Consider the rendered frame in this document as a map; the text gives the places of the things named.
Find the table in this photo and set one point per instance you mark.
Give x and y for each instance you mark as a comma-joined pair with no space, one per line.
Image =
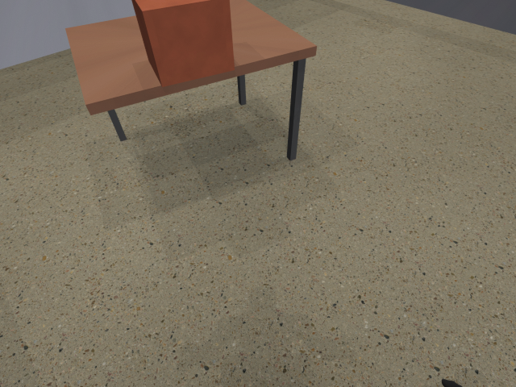
113,68

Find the carton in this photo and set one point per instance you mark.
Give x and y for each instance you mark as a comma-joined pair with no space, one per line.
186,39

